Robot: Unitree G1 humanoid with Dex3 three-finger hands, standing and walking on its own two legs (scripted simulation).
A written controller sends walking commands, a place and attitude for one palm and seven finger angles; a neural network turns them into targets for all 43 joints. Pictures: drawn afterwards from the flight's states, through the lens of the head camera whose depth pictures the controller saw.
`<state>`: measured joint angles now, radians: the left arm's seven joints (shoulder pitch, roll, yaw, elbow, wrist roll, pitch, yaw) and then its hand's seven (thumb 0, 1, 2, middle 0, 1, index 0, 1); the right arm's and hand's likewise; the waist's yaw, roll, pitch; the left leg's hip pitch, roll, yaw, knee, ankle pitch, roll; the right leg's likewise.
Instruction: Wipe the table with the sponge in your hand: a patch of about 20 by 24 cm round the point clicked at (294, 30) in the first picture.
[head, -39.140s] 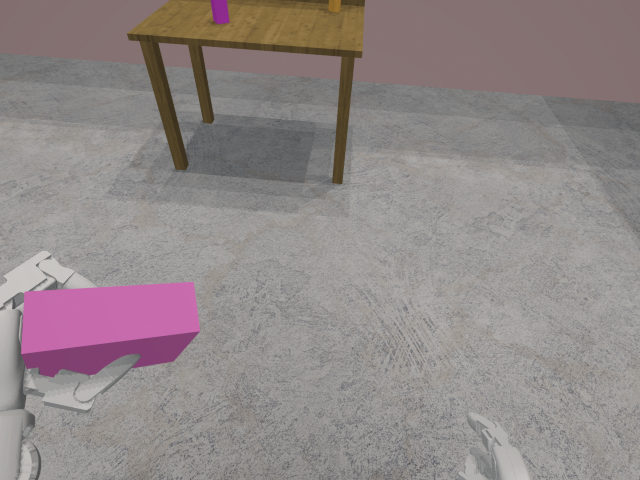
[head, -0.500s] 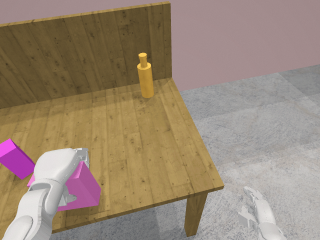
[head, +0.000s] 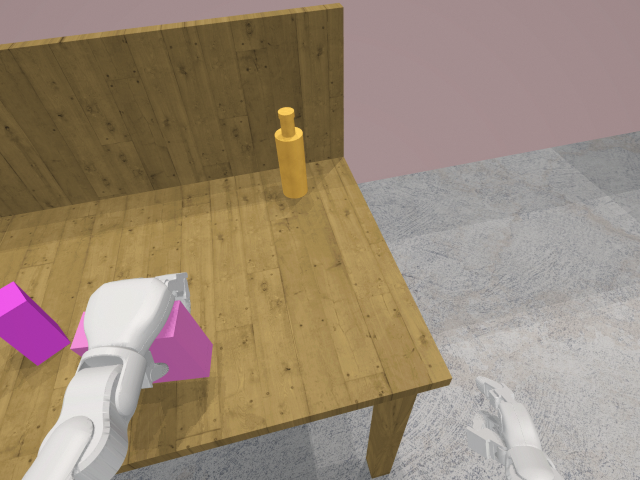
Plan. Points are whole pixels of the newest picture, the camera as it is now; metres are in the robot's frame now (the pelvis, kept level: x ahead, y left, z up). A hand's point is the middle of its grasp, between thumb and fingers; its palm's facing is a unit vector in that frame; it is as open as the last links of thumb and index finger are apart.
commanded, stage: move the sponge above the wiping area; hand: left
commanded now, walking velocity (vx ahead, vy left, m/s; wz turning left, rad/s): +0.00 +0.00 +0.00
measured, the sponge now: (157, 353) +0.24 +0.28 +0.00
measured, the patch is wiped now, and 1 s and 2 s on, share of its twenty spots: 0.00 0.05 0.05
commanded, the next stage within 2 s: none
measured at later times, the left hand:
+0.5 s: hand (154, 310) +0.27 +0.27 +0.07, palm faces +0.08 -0.04 -1.00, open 9.1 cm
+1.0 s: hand (169, 330) +0.27 +0.26 +0.02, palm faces -0.11 -0.10 -0.99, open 9.1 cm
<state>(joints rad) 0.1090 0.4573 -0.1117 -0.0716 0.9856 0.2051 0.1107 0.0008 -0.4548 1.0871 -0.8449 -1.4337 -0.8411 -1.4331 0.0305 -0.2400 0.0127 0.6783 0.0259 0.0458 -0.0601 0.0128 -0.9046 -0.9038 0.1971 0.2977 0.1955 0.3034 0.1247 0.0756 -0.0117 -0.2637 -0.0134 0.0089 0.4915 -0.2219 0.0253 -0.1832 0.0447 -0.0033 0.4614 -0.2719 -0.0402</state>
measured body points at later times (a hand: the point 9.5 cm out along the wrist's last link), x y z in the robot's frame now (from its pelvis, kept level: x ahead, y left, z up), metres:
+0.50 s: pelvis +0.00 -0.01 +0.00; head -0.01 -0.05 +0.45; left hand +0.26 +0.27 +0.12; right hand +0.24 -0.21 -0.09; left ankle +0.02 +0.10 -0.74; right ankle -0.02 -0.10 -0.74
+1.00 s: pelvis +0.00 -0.02 +0.00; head +0.00 -0.06 +0.45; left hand +0.27 +0.26 +0.08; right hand +0.22 -0.24 -0.10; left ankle +0.02 +0.10 -0.74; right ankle -0.02 -0.10 -0.74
